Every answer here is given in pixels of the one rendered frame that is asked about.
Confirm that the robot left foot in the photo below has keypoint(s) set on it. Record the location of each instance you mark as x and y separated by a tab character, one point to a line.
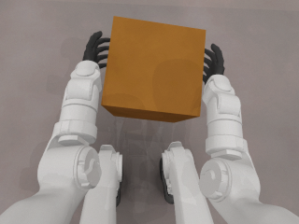
118	199

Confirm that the robot foot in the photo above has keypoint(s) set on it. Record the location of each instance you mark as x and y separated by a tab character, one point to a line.
168	197
118	199

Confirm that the right robot forearm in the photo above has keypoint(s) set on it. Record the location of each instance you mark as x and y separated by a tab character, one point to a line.
224	122

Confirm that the left robot upper arm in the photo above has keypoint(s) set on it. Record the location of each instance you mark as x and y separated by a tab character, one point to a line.
65	175

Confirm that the left robot forearm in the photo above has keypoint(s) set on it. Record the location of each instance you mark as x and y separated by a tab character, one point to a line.
76	126

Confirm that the robot right foot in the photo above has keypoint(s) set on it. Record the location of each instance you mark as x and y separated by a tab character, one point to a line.
168	197

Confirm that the right robot upper arm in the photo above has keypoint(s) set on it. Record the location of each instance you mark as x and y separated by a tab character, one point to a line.
233	188

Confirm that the robot right hand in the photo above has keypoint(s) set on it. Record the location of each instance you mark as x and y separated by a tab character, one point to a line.
215	64

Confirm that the robot left hand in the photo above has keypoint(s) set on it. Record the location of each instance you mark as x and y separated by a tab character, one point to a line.
92	50

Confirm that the carton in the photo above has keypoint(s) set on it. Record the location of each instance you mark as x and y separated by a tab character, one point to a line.
154	71

